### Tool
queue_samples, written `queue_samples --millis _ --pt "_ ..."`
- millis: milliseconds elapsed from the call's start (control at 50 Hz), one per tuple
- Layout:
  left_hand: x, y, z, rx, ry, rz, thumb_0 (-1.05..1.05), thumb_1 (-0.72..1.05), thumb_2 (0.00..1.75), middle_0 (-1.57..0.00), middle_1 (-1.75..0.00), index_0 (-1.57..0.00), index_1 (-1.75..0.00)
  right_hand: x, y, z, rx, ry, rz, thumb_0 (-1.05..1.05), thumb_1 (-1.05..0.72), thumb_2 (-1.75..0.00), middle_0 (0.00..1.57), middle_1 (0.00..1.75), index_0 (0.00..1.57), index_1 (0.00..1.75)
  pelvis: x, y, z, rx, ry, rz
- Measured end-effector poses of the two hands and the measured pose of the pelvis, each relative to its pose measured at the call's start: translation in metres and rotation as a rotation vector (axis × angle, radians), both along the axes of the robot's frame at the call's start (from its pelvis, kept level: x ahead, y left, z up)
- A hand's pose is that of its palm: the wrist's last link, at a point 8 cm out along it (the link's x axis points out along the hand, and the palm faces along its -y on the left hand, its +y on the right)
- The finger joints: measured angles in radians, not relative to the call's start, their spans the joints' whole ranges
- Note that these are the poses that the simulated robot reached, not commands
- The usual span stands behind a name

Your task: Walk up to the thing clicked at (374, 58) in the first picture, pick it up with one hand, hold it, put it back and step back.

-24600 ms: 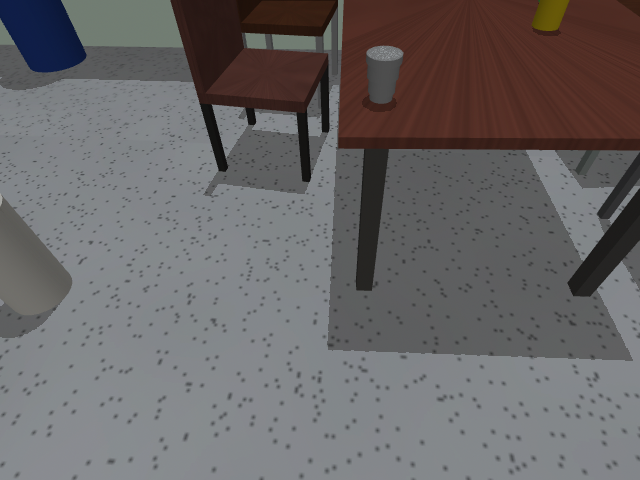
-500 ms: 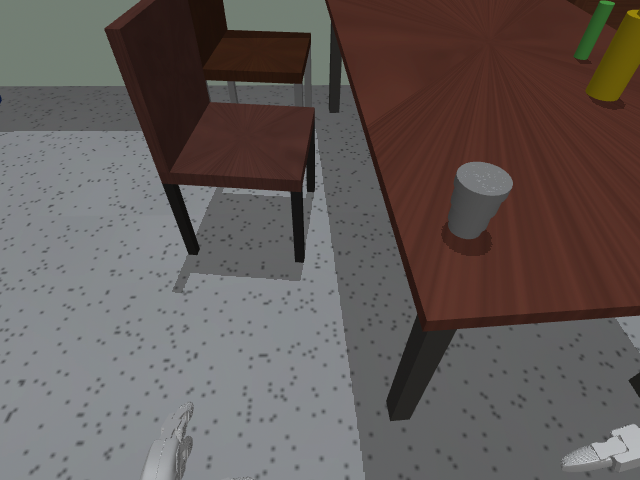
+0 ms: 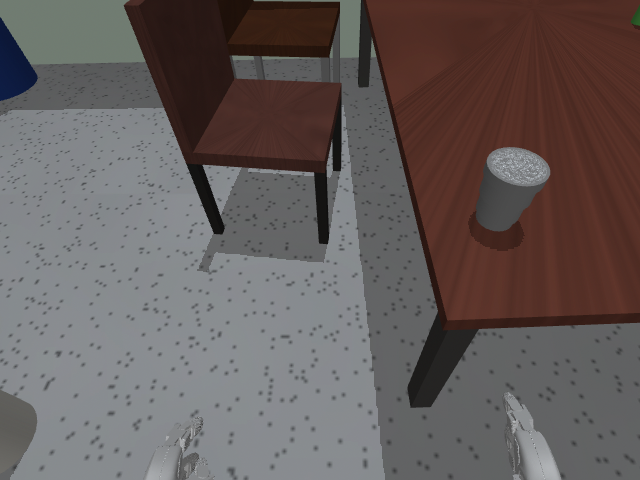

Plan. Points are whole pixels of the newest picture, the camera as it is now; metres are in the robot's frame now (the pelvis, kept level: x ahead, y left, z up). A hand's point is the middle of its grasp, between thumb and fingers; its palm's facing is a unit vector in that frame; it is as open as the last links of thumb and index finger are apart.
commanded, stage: home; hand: right
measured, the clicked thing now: (505, 193) +0.52 -0.27 +0.03
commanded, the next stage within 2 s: none
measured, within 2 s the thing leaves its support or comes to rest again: neither
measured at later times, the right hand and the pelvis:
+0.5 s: hand out of the picture +0.13 -0.22 -0.13, palm faces -0.06 +0.94 -0.34, open 17.5 cm; pelvis +0.00 +0.00 +0.00, yaw +1 degrees
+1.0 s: hand out of the picture +0.05 -0.28 -0.15, palm faces -0.09 +0.93 -0.36, open 17.6 cm; pelvis -0.01 -0.03 +0.01, yaw +2 degrees
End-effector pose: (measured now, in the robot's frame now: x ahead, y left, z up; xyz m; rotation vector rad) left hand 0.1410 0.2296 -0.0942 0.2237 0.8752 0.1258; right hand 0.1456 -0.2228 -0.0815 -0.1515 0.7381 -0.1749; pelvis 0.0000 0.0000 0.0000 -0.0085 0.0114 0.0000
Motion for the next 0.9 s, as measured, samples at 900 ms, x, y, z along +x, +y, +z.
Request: queue_samples --millis 900 --pt "-0.102 0.048 -0.023 0.088 0.384 0.088 0.01 0.91 0.89 -0.2 -0.3 -0.21 -0.3 -0.102 -0.103 -0.029 -0.184 0.532 0.031 0.0 0.56 -0.04 0.06 0.04 0.05 0.04 -0.006 -0.021 0.005 0.009 -0.056 0.027"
